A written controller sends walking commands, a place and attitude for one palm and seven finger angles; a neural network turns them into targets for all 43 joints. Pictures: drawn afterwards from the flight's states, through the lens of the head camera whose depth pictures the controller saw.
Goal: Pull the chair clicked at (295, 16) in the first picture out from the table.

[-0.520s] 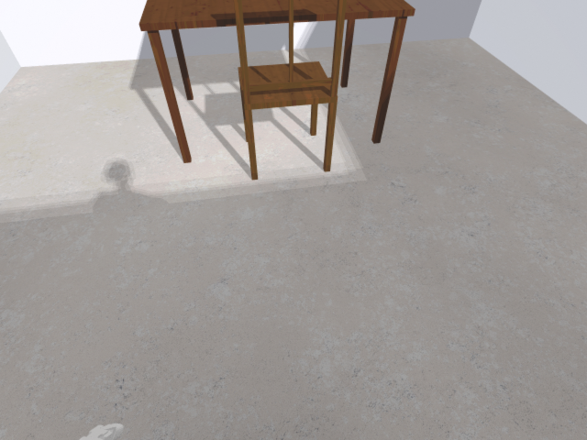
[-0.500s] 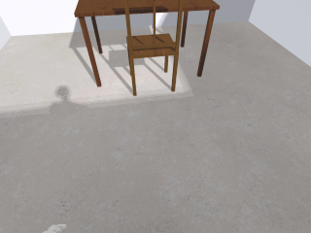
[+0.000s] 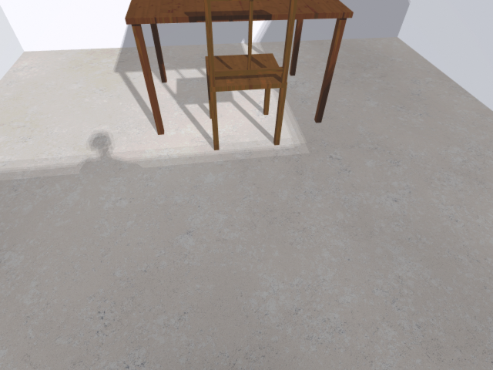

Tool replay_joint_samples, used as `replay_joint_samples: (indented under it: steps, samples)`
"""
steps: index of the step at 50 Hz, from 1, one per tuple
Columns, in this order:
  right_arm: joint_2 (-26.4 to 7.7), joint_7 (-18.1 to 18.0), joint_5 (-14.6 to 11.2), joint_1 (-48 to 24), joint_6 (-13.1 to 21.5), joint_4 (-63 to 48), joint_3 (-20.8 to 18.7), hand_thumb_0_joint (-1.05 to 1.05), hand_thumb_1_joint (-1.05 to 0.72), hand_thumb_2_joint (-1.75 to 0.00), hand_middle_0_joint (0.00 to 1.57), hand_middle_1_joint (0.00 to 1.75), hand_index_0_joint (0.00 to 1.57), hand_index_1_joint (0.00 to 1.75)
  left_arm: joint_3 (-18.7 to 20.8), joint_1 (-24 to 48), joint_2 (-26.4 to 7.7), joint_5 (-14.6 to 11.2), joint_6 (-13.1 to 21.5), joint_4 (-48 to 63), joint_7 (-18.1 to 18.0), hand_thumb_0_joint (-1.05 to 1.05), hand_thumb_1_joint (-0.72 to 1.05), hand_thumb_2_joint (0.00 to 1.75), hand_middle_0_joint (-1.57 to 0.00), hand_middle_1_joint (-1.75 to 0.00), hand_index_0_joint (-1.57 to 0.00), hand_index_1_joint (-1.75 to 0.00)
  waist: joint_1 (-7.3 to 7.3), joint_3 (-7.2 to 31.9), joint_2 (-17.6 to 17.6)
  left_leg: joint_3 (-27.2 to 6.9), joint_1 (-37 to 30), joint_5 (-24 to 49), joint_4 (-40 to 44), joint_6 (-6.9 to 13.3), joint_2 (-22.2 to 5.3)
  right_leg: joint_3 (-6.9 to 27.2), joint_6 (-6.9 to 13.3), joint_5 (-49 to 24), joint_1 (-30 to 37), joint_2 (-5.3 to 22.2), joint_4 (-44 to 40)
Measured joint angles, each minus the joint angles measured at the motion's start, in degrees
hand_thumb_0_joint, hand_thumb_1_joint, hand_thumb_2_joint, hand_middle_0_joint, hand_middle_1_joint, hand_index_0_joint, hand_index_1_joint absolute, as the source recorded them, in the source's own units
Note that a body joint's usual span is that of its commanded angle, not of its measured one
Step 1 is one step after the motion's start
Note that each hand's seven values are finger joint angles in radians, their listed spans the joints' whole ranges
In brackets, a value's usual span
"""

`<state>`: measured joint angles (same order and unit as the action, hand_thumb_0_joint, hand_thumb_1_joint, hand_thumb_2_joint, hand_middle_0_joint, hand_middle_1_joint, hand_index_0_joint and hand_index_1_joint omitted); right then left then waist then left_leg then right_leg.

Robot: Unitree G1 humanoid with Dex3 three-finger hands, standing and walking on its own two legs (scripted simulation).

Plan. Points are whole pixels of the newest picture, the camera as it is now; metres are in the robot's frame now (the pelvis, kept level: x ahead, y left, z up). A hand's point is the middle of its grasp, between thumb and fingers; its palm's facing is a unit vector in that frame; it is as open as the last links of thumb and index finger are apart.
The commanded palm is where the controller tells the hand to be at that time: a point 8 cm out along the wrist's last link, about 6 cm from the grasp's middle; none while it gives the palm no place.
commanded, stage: stand and wait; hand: left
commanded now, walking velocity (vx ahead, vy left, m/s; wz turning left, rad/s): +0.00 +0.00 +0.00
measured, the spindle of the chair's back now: (250, 37) +1.56 +0.08 -0.09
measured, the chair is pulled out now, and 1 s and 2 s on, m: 0.00 0.00 0.00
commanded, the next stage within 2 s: look at it before walking up in 0.30 s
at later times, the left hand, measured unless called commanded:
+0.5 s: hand out of the picture +0.06 +0.25 -0.16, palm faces -0.02 -0.95 -0.33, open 7.3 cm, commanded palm none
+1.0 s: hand out of the picture +0.07 +0.26 -0.15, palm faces -0.01 -0.94 -0.33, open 7.3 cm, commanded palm none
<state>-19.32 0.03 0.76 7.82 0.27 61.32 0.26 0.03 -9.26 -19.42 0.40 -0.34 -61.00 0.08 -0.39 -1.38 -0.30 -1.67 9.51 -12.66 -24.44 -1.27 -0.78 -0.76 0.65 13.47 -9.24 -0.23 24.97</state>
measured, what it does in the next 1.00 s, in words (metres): stands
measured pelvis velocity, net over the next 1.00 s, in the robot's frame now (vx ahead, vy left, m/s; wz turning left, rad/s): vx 0.00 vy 0.01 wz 0.00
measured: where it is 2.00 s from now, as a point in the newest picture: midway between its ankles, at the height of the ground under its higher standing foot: (251, 352)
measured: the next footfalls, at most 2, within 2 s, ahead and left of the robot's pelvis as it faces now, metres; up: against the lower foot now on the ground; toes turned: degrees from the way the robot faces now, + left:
right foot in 1.72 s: +0.35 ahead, -0.13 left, +0.00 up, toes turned -13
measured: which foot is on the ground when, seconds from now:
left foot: down 0.00-1.00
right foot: down 0.00-1.00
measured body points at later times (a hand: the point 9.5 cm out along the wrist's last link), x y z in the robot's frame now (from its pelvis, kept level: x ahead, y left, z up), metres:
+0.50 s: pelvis -0.01 +0.00 +0.00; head -0.01 +0.01 +0.45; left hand +0.06 +0.30 -0.13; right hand +0.06 -0.29 -0.13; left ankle +0.01 +0.14 -0.74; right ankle +0.00 -0.11 -0.74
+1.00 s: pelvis +0.00 +0.01 +0.00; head +0.00 +0.01 +0.45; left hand +0.08 +0.30 -0.13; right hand +0.09 -0.29 -0.13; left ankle +0.01 +0.14 -0.74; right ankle +0.00 -0.11 -0.74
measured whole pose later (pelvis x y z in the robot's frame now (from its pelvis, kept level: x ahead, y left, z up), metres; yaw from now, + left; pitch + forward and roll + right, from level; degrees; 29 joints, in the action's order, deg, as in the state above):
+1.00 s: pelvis +0.00 +0.01 +0.00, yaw +0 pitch -2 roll +0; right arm -19.4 0.3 0.4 6.6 0.6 63.6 0.5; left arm -0.2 -8.0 -19.6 0.6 0.1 -62.5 0.0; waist -0.4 -1.6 -0.3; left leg -1.4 8.1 -11.2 -21.2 -0.8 -0.3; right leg -0.5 0.0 11.9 -7.7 0.3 21.5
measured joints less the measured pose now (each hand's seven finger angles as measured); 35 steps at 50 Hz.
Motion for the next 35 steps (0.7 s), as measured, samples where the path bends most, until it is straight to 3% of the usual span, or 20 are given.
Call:
replay_joint_samples:
  steps: [35]
  samples:
    - [0.19,0.34,-0.25,-0.44,0.33,2.40,0.07,0.01,-0.90,-0.89,0.20,0.30,0.20,0.30,-0.24,1.07,-0.01,0.15,0.47,-1.46,0.04,0.00,0.91,0.89,-0.20,-0.30,-0.20,-0.30,0.27,-0.03,-0.28,0.31,-0.35,1.44,2.23,0.45,0.34,0.32,-0.54,-1.69,0.46,0.36,-2.60]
